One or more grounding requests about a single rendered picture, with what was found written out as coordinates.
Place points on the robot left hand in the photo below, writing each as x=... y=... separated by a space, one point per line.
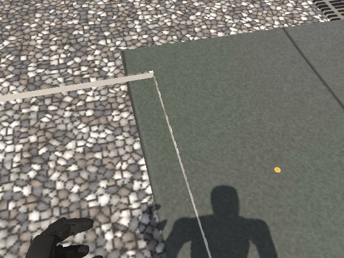
x=44 y=245

